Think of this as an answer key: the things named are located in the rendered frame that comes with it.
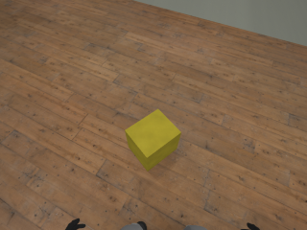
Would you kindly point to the carton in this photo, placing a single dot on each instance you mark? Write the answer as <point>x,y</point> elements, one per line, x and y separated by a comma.
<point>152,139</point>

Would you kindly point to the robot left hand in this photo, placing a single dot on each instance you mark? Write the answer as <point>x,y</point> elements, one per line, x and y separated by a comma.
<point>73,225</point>

